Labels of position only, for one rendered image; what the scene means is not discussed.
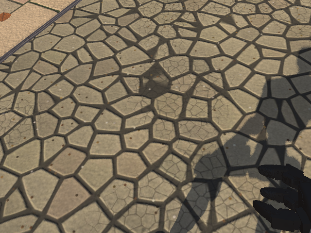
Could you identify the right robot hand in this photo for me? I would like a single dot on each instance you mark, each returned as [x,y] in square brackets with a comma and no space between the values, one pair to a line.
[298,216]

